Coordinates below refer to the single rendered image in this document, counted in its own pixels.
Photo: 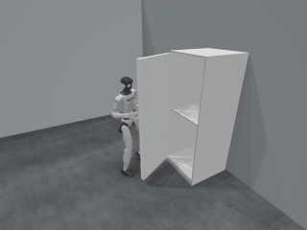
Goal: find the right robot upper arm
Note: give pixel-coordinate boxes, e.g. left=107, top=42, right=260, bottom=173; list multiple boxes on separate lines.
left=111, top=95, right=124, bottom=113

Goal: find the humanoid robot head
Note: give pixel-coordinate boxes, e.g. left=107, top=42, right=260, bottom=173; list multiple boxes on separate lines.
left=120, top=77, right=133, bottom=96

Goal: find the fridge door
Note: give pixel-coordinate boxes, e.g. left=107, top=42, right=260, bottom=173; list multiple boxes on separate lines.
left=136, top=53, right=171, bottom=180

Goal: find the right robot foot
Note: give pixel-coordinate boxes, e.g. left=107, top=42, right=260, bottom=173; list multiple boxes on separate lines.
left=121, top=168, right=133, bottom=177

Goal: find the robot right forearm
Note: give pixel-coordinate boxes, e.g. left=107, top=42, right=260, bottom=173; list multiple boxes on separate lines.
left=111, top=112, right=129, bottom=119

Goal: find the left robot upper arm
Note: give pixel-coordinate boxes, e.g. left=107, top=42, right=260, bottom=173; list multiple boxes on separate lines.
left=131, top=89, right=137, bottom=105

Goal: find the robot right hand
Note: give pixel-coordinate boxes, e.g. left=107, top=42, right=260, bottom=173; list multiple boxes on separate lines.
left=128, top=111, right=139, bottom=120

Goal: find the handle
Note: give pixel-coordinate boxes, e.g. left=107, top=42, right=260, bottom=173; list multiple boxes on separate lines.
left=135, top=104, right=139, bottom=127

